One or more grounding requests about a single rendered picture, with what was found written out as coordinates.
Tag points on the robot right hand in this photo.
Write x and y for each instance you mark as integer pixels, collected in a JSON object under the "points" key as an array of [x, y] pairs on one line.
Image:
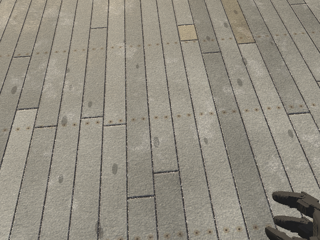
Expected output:
{"points": [[306, 229]]}

